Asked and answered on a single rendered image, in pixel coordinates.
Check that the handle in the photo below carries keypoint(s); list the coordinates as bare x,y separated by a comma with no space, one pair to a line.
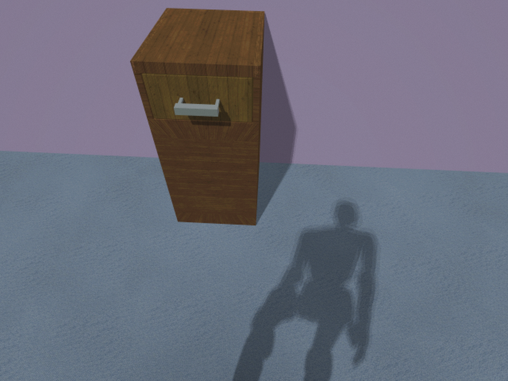
181,108

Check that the cabinet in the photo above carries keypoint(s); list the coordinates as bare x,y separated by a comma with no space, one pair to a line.
211,167

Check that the drawer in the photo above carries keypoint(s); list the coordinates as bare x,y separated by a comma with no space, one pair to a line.
235,94

